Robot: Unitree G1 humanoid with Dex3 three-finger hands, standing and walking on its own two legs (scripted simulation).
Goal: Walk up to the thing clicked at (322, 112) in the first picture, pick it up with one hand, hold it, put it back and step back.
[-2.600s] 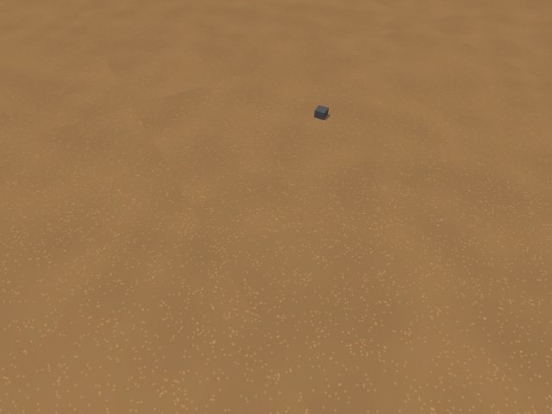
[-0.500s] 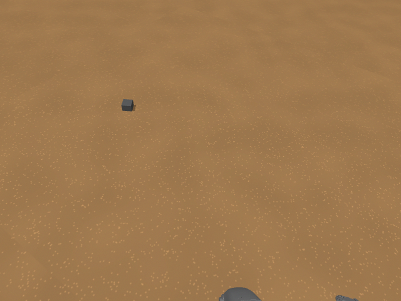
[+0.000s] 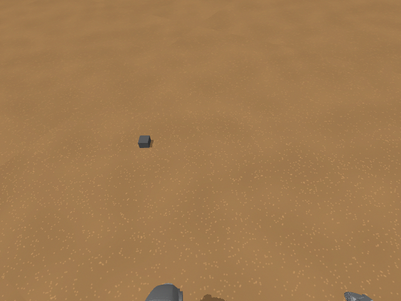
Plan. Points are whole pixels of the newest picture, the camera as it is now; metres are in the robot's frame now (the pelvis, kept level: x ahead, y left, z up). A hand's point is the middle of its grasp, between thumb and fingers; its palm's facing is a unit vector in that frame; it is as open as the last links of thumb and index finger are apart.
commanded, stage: walk up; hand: left
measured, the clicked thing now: (144, 141) +1.18 +0.46 -0.74
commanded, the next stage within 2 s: none
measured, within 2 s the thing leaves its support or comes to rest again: neither
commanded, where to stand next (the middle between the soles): +0.77 +0.25 m, yaw -5 degrees
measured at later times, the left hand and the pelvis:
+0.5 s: hand (57, 234) +0.30 +0.40 -0.14, palm faces -0.11 -0.92 -0.37, open 7.4 cm; pelvis +0.21 +0.13 +0.01, yaw -3 degrees
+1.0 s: hand (73, 171) +0.48 +0.41 -0.11, palm faces -0.06 -0.89 -0.44, open 7.4 cm; pelvis +0.39 +0.14 +0.01, yaw -4 degrees
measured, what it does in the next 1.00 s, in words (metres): walks ahead: left foot, then right foot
